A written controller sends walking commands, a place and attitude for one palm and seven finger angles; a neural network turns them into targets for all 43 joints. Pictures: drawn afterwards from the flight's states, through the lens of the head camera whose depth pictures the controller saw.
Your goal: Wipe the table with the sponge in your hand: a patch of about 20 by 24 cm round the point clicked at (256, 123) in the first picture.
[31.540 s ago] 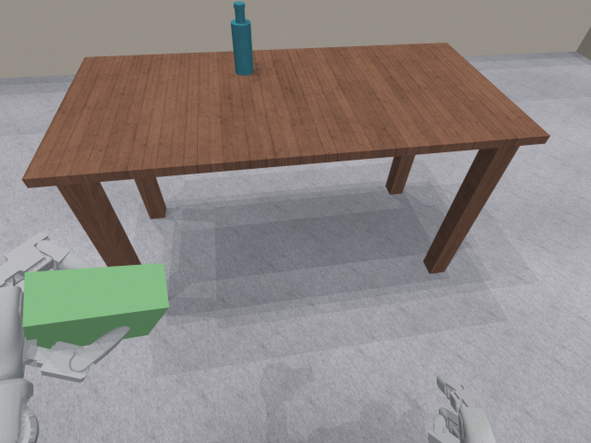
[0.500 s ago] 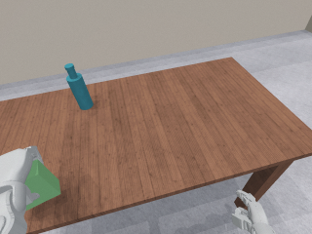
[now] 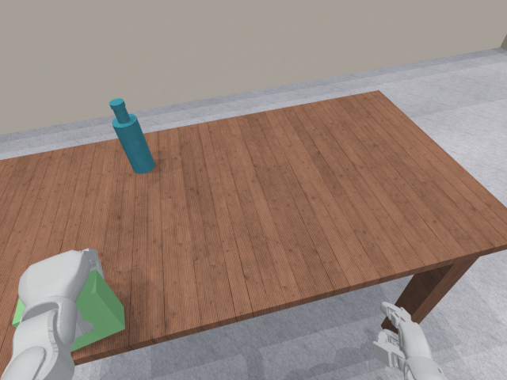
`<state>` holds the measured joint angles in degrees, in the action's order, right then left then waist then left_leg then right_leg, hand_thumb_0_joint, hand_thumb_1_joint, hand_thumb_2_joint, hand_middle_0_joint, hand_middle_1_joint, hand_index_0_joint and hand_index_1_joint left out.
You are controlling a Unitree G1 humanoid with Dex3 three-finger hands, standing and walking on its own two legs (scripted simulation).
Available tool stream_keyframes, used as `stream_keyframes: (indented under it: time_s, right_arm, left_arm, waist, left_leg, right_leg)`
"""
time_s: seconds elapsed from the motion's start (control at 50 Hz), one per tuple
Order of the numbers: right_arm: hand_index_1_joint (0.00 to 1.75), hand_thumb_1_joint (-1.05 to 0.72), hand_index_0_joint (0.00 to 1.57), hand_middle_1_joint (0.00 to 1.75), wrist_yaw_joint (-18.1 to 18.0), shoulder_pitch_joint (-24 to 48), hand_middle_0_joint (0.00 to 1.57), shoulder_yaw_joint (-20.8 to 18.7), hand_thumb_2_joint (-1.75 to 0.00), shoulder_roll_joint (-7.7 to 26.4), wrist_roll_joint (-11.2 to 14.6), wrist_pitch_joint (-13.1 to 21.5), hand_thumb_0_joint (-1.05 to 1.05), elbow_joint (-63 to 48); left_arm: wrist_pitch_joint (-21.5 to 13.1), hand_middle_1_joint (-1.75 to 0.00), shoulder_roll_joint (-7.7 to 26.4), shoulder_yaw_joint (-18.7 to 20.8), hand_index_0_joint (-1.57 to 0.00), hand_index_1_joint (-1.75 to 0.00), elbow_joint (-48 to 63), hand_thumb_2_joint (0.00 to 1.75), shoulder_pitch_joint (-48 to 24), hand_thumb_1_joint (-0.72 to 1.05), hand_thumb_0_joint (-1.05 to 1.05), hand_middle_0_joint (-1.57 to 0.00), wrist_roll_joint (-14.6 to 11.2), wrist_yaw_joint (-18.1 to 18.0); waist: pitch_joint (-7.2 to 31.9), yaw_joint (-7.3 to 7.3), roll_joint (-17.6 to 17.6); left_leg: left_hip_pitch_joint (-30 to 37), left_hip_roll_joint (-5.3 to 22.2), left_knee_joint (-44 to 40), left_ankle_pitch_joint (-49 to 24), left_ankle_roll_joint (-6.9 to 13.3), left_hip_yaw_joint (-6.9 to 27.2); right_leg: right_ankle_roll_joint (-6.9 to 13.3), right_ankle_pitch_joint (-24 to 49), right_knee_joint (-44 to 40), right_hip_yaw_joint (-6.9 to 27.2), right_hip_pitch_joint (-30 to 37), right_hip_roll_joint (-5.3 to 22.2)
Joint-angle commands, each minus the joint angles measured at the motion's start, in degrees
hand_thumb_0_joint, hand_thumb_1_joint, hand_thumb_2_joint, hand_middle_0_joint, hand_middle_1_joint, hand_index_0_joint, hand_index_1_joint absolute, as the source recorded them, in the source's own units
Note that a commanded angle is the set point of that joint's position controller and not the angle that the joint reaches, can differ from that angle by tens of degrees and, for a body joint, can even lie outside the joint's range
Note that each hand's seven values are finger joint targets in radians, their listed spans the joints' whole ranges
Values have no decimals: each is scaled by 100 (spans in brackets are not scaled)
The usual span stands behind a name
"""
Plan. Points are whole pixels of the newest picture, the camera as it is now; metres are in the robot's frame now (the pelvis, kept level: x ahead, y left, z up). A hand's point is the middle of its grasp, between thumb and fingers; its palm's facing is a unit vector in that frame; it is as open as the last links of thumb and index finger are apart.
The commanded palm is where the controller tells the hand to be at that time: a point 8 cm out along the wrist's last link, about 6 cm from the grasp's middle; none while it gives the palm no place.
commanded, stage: lower the sponge onto the table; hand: left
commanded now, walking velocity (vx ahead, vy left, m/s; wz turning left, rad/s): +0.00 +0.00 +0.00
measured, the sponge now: (80, 320) +0.18 +0.33 -0.02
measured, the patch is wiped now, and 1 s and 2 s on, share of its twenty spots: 0.00 0.25 0.50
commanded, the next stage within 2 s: wipe forward along the first lane in 0.22 s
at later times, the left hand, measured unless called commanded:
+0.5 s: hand (88, 288) +0.22 +0.32 +0.02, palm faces -0.11 -0.05 -0.99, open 9.2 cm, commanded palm +0.22 +0.32 +0.08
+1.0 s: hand (93, 260) +0.27 +0.34 +0.01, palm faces -0.12 -0.03 -0.99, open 9.2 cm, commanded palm +0.26 +0.34 +0.06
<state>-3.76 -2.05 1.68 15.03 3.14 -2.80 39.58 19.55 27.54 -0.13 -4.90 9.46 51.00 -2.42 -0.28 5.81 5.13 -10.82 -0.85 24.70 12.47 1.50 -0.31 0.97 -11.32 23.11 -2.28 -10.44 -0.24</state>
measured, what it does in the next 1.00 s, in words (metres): stands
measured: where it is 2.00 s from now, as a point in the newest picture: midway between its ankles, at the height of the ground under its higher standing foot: outside the picture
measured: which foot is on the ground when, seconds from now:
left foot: down 0.00-1.00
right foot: down 0.00-1.00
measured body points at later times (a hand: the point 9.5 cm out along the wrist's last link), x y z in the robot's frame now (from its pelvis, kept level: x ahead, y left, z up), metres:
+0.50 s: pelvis +0.01 -0.01 +0.00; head +0.02 -0.04 +0.45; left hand +0.22 +0.32 +0.07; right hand +0.22 -0.25 -0.10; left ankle +0.01 +0.10 -0.74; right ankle +0.01 -0.11 -0.74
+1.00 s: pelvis +0.00 +0.00 -0.01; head +0.03 -0.02 +0.44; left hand +0.28 +0.34 +0.07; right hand +0.18 -0.25 -0.12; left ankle +0.01 +0.10 -0.74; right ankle +0.01 -0.11 -0.74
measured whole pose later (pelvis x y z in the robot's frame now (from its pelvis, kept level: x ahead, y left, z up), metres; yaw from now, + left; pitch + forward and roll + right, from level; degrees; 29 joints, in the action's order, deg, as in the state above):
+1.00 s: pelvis +0.00 +0.00 -0.01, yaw +0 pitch +5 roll -1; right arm -4.6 -7.4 -1.4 15.5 3.5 -2.2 42.1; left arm 5.4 29.7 3.4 -25.2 -6.2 56.2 -8.7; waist 2.3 4.7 3.3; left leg -20.4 -0.3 30.8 15.0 1.2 0.2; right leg 1.4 -13.4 28.3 -2.7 -19.5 -0.8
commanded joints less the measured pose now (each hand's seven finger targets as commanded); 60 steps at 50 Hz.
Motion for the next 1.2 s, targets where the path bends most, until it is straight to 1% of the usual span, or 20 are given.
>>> stream_keyframes:
  time_s: [0.0,0.04,0.06,0.1,0.14,0.16,0.24,0.26,0.32,0.34,0.4,0.46,0.7,0.78,0.88,1.0,1.04,1.1,1.14,1.18]
  right_arm:
    - [30,-90,20,30,-111,761,20,-303,-90,614,-181,491,0,-948]
    - [30,-90,20,30,-159,692,20,-351,-90,619,-258,542,0,-902]
    - [30,-90,20,30,-187,606,20,-373,-90,506,-273,577,0,-929]
    - [30,-90,20,30,-165,558,20,-447,-90,539,-228,593,0,-804]
    - [30,-90,20,30,-130,624,20,-475,-90,628,-131,530,0,-710]
    - [30,-90,20,30,-104,639,20,-476,-90,591,-82,515,0,-740]
    - [30,-90,20,30,-60,885,20,-452,-90,714,-30,467,0,-752]
    - [30,-90,20,30,-52,815,20,-450,-90,682,-25,462,0,-814]
    - [30,-90,20,30,-72,768,20,-462,-90,708,-76,477,0,-781]
    - [30,-90,20,30,-108,776,20,-444,-90,737,-92,506,0,-763]
    - [30,-90,20,30,-168,599,20,-467,-90,684,-127,564,0,-665]
    - [30,-90,20,30,-187,492,20,-498,-90,644,-94,604,0,-642]
    - [30,-90,20,30,-123,260,20,-558,-90,774,-40,445,0,-575]
    - [30,-90,20,30,-126,167,20,-557,-90,809,-4,396,0,-563]
    - [30,-90,20,30,-111,6,20,-566,-90,814,1,358,0,-544]
    - [30,-90,20,30,-112,-163,20,-572,-90,883,22,277,0,-484]
    - [30,-90,20,30,-110,-240,20,-568,-90,935,34,245,0,-443]
    - [30,-90,20,30,-98,-361,20,-572,-90,915,40,231,0,-474]
    - [30,-90,20,30,-91,-413,20,-575,-90,961,52,204,0,-429]
    - [30,-90,20,30,-94,-550,20,-591,-90,932,53,205,0,-453]
  left_arm:
    - [-1007,-160,1556,746,-120,-160,1532,130,-1428,10,0,-120,391,-129]
    - [-1485,-160,2182,1397,-120,-160,1943,130,-1603,10,0,-120,579,-465]
    - [-1642,-160,1833,1240,-120,-160,2009,130,-1555,10,0,-120,662,-662]
    - [-1649,-160,1473,1161,-120,-160,1435,130,-1175,10,0,-120,603,-925]
    - [-1422,-160,1609,1460,-120,-160,985,130,-897,10,0,-120,425,-1052]
    - [-1270,-160,1171,1096,-120,-160,809,130,-838,10,0,-120,318,-1041]
    - [-802,-160,1252,1012,-120,-160,576,130,-620,10,0,-120,187,-928]
    - [-744,-160,1038,758,-120,-160,606,130,-610,10,0,-120,183,-845]
    - [-824,-160,1365,854,-120,-160,672,130,-930,10,0,-120,296,-725]
    - [-928,-160,1700,1102,-120,-160,762,130,-1200,10,0,-120,321,-732]
    - [-1243,-160,1776,1178,-120,-160,595,130,-1581,10,0,-120,477,-819]
    - [-1357,-160,1483,982,-120,-160,391,130,-1675,10,0,-120,475,-885]
    - [-1237,-160,1597,1040,-120,-160,-687,130,-1893,10,0,-120,547,-885]
    - [-1226,-160,1677,1031,-120,-160,-938,130,-2221,10,0,-120,543,-864]
    - [-1279,-160,1634,884,-120,-160,-1240,130,-2613,10,0,-120,689,-866]
    - [-1354,-160,1718,875,-120,-160,-1848,130,-2956,10,0,-120,713,-839]
    - [-1395,-160,2002,1099,-120,-160,-2111,130,-3083,10,0,-120,717,-849]
    - [-1457,-160,1779,792,-120,-160,-2421,130,-3373,10,0,-120,822,-831]
    - [-1501,-160,2034,978,-120,-160,-2629,130,-3597,10,0,-120,859,-850]
    - [-1563,-160,1752,676,-120,-160,-2798,130,-3819,10,0,-120,890,-851]
  waist:
    - [1118,9,-309]
    - [1273,144,235]
    - [1453,145,362]
    - [1076,85,274]
    - [842,147,140]
    - [841,102,2]
    - [953,160,-179]
    - [1131,98,-250]
    - [1192,24,-439]
    - [1178,3,-407]
    - [1158,-49,-377]
    - [1038,-91,3]
    - [1297,-72,-432]
    - [1307,-147,-556]
    - [1395,-192,-315]
    - [1341,-305,-636]
    - [1247,-297,-624]
    - [1212,-375,-537]
    - [1241,-370,-496]
    - [1323,-474,-596]
  left_leg:
    - [304,-68,-207,-690,189,494]
    - [429,-55,-181,-714,142,569]
    - [505,-45,-118,-892,121,487]
    - [418,-21,-57,-946,18,470]
    - [239,-28,-121,-811,-9,504]
    - [96,-12,-132,-726,18,417]
    - [52,-59,-182,-817,20,378]
    - [-11,-54,-154,-877,70,336]
    - [49,-94,-43,-957,130,331]
    - [89,-95,-26,-885,146,352]
    - [109,-120,69,-889,173,336]
    - [133,-101,100,-798,154,284]
    - [-270,-86,162,-980,111,264]
    - [-368,-85,190,-857,133,245]
    - [-423,-67,235,-781,114,257]
    - [-702,-66,330,-590,132,211]
    - [-852,-65,319,-426,124,242]
    - [-962,-60,374,-240,131,220]
    - [-1017,-46,386,-129,126,248]
    - [-1045,-41,476,-5,152,222]
  right_leg:
    - [308,246,-330,521,192,-121]
    - [402,232,-307,774,212,-186]
    - [407,310,-227,637,203,-158]
    - [423,379,-323,697,-114,-139]
    - [442,300,-364,811,-157,-142]
    - [372,279,-324,593,-120,-93]
    - [345,482,-279,687,98,-55]
    - [314,602,-204,518,226,-43]
    - [280,859,-184,603,236,-24]
    - [300,769,-209,713,191,-62]
    - [294,757,-201,642,47,-58]
    - [308,588,-213,578,-197,-69]
    - [291,950,16,426,-155,-54]
    - [269,854,35,405,-241,-59]
    - [291,636,117,304,-458,-76]
    - [251,585,138,304,-602,-62]
    - [273,387,133,356,-688,-84]
    - [251,151,191,232,-931,-67]
    - [275,-29,212,263,-1048,-90]
    - [242,-121,246,216,-1191,-88]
